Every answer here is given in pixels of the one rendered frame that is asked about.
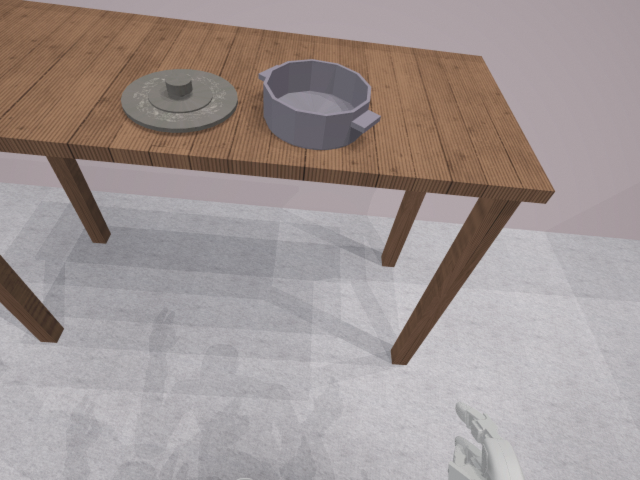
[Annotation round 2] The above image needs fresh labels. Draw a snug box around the robot right hand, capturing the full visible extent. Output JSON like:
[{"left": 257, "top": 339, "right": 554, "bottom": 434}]
[{"left": 448, "top": 402, "right": 525, "bottom": 480}]

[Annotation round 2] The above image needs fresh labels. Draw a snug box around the pot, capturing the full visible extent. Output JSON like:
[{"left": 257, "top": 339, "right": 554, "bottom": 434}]
[{"left": 258, "top": 59, "right": 381, "bottom": 150}]

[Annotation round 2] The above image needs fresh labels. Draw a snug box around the table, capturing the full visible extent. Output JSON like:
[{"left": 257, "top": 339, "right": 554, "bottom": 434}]
[{"left": 0, "top": 0, "right": 555, "bottom": 365}]

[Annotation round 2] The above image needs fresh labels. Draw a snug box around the knob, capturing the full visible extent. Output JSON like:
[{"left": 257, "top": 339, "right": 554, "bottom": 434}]
[{"left": 165, "top": 73, "right": 193, "bottom": 96}]

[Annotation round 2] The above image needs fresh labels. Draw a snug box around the lid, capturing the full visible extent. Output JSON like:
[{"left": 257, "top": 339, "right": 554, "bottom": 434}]
[{"left": 121, "top": 69, "right": 238, "bottom": 133}]

